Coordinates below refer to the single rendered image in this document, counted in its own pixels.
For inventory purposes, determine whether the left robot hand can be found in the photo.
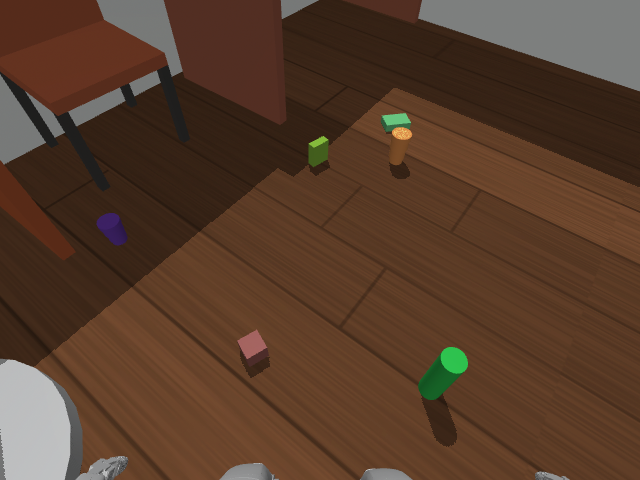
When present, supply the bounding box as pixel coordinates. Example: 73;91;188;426
76;456;128;480

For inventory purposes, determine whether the chair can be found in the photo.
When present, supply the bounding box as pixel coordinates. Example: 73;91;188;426
0;0;190;191

